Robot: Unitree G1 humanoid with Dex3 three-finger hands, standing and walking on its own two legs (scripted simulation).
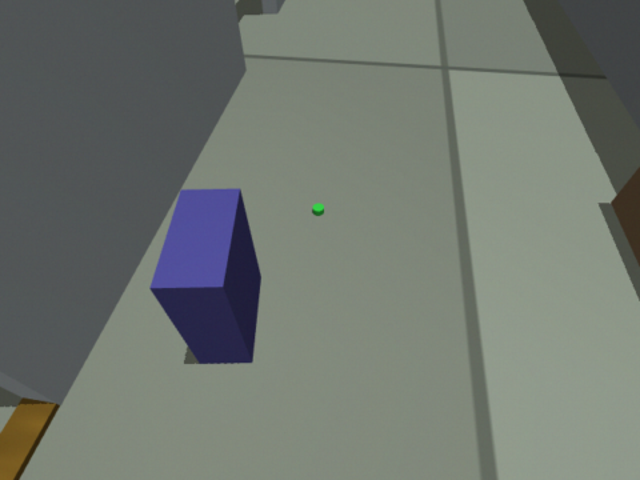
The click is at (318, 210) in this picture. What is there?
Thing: low tin
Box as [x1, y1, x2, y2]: [313, 203, 323, 215]
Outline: 317,203 313,205 313,213 319,215 323,212 323,206
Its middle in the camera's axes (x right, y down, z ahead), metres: -0.01 -0.11 +1.71
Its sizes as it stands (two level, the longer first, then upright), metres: 0.050 0.050 0.028
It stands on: the floor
